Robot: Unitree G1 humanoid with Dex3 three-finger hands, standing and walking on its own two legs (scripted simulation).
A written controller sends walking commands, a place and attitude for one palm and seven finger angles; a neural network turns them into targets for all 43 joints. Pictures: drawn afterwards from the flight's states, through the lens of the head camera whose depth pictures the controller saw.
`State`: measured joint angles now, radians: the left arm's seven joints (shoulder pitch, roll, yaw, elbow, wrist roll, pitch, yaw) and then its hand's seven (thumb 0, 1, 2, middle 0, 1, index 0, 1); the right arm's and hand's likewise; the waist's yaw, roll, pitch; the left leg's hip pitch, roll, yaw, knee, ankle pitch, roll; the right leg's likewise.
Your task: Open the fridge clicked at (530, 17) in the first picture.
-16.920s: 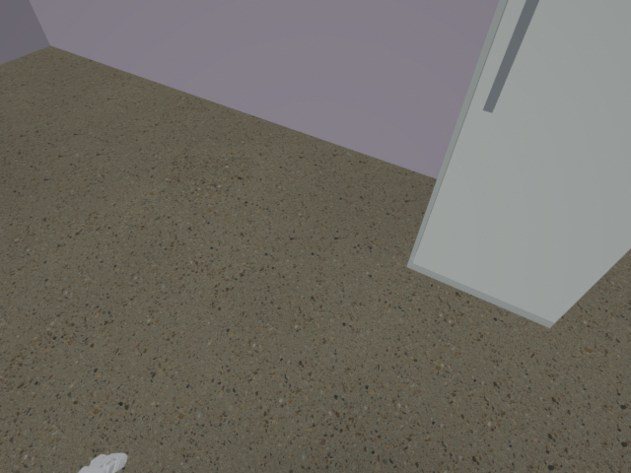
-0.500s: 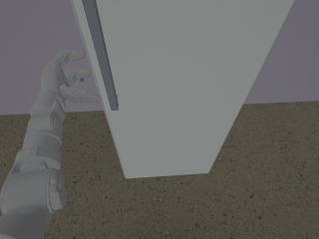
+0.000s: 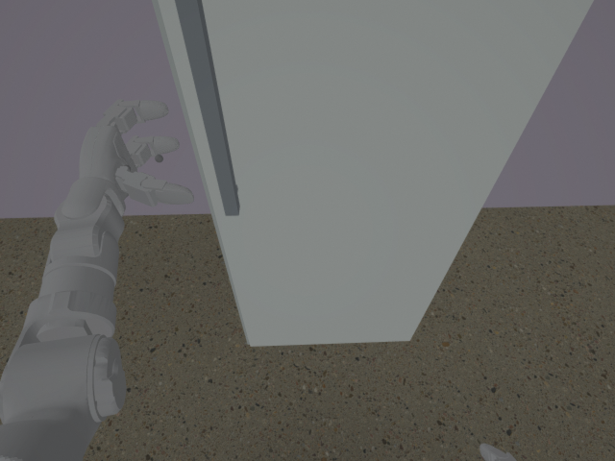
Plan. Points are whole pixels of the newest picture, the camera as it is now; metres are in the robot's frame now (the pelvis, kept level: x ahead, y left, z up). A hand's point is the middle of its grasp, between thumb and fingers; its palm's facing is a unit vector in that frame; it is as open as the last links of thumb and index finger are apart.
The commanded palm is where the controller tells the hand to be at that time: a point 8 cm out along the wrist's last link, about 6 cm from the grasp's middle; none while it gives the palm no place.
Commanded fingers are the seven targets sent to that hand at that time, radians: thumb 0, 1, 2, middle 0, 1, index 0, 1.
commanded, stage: move the hooked fingers beside the handle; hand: left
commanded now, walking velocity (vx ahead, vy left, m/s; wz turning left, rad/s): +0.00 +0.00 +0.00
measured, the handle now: (215, 108) +0.52 +0.14 +0.19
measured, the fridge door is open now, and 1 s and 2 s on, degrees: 0 0 0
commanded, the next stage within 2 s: feel for the door with the fingertips in 0.94 s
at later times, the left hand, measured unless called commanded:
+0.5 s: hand (151, 159) +0.44 +0.21 +0.17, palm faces +0.08 -1.00 +0.00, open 13.9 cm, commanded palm +0.41 +0.26 +0.17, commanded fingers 0.00 -0.50 0.30 -0.30 -1.20 -0.30 -1.20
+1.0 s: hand (153, 160) +0.45 +0.21 +0.16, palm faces +0.07 -1.00 +0.01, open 13.9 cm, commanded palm +0.41 +0.26 +0.17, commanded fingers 0.00 -0.50 0.30 -0.30 -1.20 -0.30 -1.20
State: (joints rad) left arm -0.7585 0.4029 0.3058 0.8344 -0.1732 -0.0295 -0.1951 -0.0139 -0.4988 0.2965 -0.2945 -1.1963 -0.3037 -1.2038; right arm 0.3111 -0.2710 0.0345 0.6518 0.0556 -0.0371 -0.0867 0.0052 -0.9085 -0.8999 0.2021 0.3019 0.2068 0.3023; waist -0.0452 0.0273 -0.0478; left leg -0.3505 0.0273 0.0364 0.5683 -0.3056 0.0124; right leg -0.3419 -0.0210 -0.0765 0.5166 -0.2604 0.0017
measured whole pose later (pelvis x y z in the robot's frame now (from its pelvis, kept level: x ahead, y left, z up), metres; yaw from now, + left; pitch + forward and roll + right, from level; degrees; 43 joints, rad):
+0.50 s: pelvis +0.00 +0.00 +0.00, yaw -1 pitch +5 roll -1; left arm -0.71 0.44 0.35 0.81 -0.18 -0.03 -0.21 -0.01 -0.50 0.30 -0.29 -1.20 -0.30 -1.20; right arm 0.34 -0.28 0.03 0.65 0.06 -0.03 -0.09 0.01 -0.91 -0.90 0.20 0.30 0.21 0.30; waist -0.05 0.03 -0.05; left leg -0.34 0.04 0.05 0.56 -0.30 0.01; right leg -0.34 -0.01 -0.07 0.51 -0.26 0.00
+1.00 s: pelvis +0.00 +0.00 +0.00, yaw +0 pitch +5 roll -1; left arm -0.77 0.45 0.33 0.89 -0.16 -0.02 -0.21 -0.01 -0.50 0.30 -0.30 -1.20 -0.30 -1.20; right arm 0.33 -0.27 0.04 0.64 0.06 -0.04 -0.08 0.01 -0.91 -0.90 0.20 0.30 0.21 0.30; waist -0.06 0.03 -0.05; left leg -0.37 0.03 0.04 0.58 -0.30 0.01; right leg -0.36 -0.02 -0.07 0.52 -0.25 0.00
